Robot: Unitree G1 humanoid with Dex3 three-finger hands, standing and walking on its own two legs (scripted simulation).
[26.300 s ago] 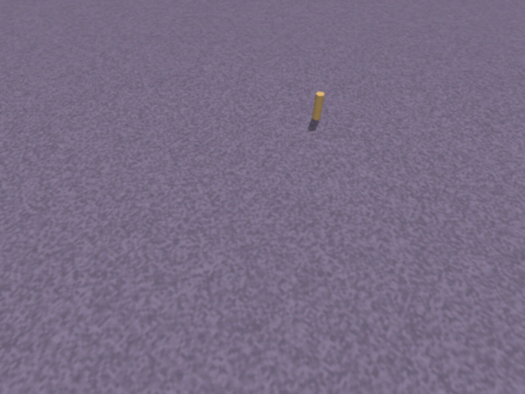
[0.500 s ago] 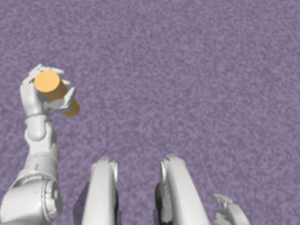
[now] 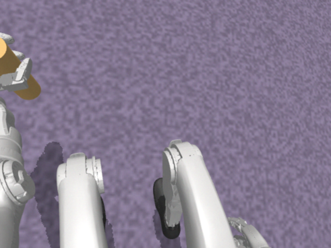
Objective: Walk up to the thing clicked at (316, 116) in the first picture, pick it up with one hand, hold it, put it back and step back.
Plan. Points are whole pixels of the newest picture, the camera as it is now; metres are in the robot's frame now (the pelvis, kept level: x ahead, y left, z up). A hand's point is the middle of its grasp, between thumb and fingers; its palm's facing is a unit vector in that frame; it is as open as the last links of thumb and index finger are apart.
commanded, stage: crouch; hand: left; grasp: from the side
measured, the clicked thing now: (12, 73) +0.51 +0.28 -0.08
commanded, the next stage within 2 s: lower in 0.62 s
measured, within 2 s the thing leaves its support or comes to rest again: rests again in 1.84 s
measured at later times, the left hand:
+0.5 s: hand (22, 75) +0.53 +0.28 -0.13, palm faces +0.30 -0.95 -0.03, open 7.4 cm
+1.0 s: hand (33, 84) +0.53 +0.27 -0.18, palm faces +0.32 -0.95 -0.02, open 7.4 cm
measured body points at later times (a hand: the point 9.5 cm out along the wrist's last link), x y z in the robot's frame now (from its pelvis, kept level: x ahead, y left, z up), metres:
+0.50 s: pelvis +0.00 +0.01 -0.05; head +0.26 +0.09 +0.31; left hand +0.51 +0.33 -0.12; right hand +0.05 -0.27 -0.13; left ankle +0.08 +0.13 -0.33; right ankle +0.11 -0.11 -0.33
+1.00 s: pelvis +0.00 +0.01 -0.06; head +0.27 +0.11 +0.28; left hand +0.51 +0.32 -0.18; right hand +0.06 -0.27 -0.13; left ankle +0.08 +0.13 -0.33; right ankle +0.11 -0.11 -0.33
